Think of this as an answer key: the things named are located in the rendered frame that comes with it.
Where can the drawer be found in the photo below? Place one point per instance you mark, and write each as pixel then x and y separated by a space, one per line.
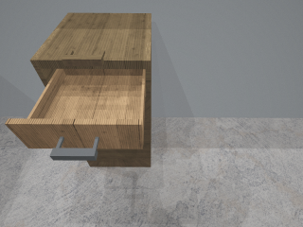
pixel 82 104

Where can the handle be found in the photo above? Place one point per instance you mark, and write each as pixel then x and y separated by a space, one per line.
pixel 82 60
pixel 74 154

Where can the cabinet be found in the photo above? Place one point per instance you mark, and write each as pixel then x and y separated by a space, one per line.
pixel 125 42

